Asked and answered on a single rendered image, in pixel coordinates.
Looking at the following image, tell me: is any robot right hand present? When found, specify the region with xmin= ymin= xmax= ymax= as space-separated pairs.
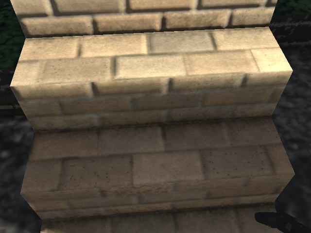
xmin=255 ymin=212 xmax=311 ymax=233

